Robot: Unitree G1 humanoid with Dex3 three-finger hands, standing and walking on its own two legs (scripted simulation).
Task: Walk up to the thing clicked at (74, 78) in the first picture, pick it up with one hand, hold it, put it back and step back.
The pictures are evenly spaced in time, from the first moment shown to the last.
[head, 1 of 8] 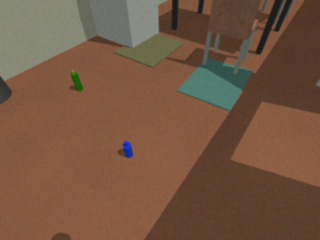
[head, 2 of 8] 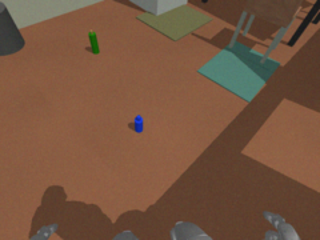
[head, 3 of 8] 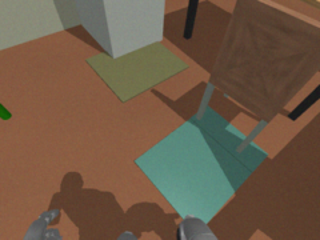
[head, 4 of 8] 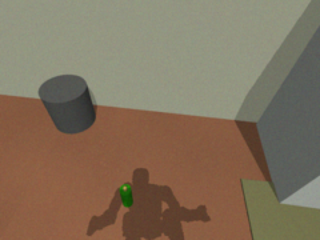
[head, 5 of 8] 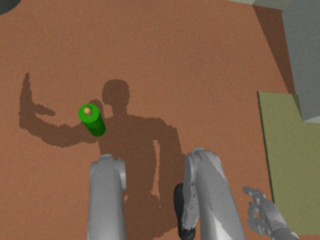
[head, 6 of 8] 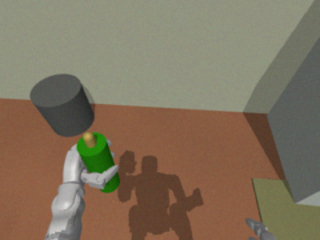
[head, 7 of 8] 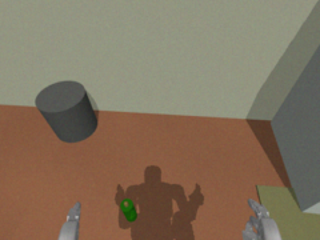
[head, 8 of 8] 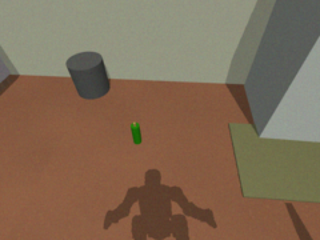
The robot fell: no
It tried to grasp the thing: yes
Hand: left
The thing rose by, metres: 0.67
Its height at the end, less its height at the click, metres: +0.00
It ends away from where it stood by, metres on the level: 0.01
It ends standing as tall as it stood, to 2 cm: yes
